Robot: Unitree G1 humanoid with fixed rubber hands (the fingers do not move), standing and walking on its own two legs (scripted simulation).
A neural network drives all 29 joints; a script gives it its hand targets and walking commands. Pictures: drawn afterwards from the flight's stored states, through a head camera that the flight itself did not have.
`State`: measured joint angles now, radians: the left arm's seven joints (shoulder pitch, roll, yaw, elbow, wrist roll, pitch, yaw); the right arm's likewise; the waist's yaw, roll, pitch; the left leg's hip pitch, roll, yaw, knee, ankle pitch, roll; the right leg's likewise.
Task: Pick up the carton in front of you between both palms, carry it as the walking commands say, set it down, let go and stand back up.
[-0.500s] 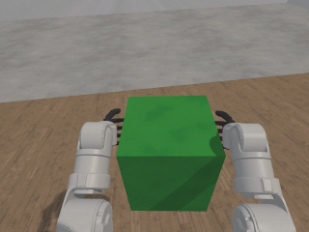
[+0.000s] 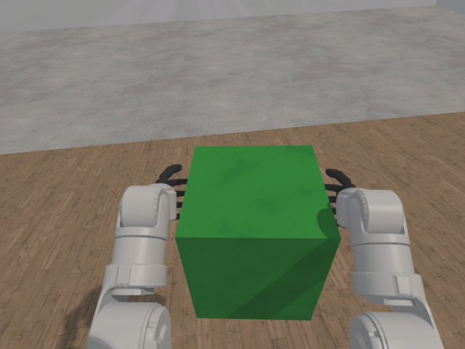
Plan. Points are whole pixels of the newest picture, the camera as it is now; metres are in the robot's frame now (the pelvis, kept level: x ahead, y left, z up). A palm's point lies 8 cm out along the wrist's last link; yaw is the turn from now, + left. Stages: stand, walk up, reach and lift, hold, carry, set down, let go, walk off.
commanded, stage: carry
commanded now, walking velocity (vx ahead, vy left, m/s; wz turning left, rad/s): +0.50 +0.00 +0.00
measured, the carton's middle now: (253, 233) +0.34 +0.00 +0.06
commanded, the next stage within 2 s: none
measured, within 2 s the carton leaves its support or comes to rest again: neither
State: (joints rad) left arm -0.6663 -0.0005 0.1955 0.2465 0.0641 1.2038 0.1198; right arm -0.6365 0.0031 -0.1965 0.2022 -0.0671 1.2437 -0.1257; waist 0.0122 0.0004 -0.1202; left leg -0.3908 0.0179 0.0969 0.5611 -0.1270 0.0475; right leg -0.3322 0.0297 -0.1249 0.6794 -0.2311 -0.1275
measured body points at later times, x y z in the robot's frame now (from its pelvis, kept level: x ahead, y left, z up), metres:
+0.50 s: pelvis +0.16 +0.02 -0.01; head +0.18 +0.03 +0.44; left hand +0.54 +0.17 +0.10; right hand +0.52 -0.14 +0.09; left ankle +0.05 +0.11 -0.74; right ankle +0.27 -0.11 -0.71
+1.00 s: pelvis +0.43 -0.02 -0.06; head +0.49 -0.03 +0.39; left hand +0.79 +0.17 +0.03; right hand +0.81 -0.14 +0.02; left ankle +0.54 +0.13 -0.74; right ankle +0.37 -0.07 -0.78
